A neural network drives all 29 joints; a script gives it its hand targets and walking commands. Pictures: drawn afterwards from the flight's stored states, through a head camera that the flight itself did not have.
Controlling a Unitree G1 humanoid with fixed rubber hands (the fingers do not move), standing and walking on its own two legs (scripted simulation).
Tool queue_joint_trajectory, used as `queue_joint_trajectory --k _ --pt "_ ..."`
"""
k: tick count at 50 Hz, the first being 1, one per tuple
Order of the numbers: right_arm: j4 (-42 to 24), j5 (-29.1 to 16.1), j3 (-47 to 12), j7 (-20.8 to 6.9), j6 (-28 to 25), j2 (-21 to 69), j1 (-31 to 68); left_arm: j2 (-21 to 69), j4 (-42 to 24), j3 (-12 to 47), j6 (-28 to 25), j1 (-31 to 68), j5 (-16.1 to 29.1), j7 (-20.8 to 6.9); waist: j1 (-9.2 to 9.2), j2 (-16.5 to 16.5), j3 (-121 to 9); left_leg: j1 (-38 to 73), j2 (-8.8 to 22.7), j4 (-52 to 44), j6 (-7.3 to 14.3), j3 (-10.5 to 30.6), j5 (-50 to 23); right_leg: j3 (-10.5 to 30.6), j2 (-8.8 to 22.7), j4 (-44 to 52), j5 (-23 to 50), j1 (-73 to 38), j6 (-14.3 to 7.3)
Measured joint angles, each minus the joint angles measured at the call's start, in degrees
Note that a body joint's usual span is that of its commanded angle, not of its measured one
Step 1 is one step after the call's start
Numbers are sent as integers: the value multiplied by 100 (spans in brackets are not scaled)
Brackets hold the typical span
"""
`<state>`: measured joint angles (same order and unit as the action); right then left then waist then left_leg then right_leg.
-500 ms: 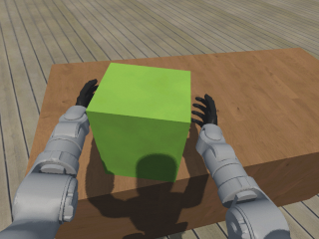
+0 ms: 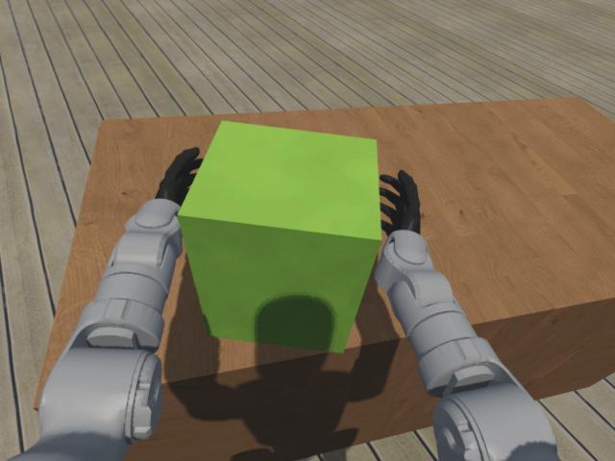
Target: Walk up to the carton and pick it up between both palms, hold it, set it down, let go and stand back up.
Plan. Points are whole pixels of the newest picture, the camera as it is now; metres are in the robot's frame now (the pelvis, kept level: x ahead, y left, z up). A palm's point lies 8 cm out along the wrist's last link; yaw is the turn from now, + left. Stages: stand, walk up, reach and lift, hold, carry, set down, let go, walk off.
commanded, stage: reach and lift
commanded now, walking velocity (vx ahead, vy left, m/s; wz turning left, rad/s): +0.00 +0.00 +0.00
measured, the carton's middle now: (286, 244) +0.42 -0.01 +0.07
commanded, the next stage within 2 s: none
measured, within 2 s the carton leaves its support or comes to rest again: leaves its support in 1.56 s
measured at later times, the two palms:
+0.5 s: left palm (172, 205) +0.46 +0.13 +0.13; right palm (400, 233) +0.38 -0.16 +0.12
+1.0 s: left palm (171, 206) +0.45 +0.13 +0.13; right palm (398, 238) +0.38 -0.16 +0.11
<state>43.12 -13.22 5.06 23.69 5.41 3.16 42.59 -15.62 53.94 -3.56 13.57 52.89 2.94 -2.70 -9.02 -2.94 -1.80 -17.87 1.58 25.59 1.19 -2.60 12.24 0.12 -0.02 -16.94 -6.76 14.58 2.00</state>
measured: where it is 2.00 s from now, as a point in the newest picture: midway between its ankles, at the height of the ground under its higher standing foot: outside the picture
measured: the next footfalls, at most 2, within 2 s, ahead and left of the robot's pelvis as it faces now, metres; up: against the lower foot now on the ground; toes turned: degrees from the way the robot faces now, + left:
none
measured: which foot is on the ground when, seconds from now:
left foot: down 0.00-1.00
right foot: down 0.00-1.00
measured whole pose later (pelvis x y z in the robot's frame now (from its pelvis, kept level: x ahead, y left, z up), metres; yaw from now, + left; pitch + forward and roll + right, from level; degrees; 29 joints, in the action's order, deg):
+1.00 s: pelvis +0.03 +0.00 +0.01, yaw +2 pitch -7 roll -1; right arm 39.1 6.8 17.3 15.9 -11.4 10.1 31.8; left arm -1.0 38.3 -25.3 14.9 46.0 -24.7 -14.0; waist -6.6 -4.7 8.3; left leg 1.3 0.2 18.4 1.5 -1.9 13.0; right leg -1.8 1.3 -10.3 -8.1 -4.8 2.4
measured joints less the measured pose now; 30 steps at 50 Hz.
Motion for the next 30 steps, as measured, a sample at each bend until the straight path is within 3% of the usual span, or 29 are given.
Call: queue_joint_trajectory --k 12,21,25,30 --pt "126 471 405 -201 -271 170 16 172 87 -444 -135 45 -480 -137 7 -56 92 171 -38 -137 11 3 -58 -8 35 81 22 -152 12" --pt "388 1666 1397 -636 -864 531 10 516 276 -1328 -450 137 -1492 -436 58 -157 325 621 -109 -442 16 37 -164 -50 98 271 43 -570 20" --pt "202 2260 1954 -859 -1077 766 -176 794 195 -1817 -536 95 -2084 -603 127 -184 438 919 -139 -617 13 68 -196 -87 123 452 62 -887 17" --pt "-50 2511 2089 -971 -1226 905 -520 1093 -150 -2189 -529 -188 -2489 -790 187 -174 544 1357 -155 -719 16 85 -123 -110 136 596 11 -1349 30"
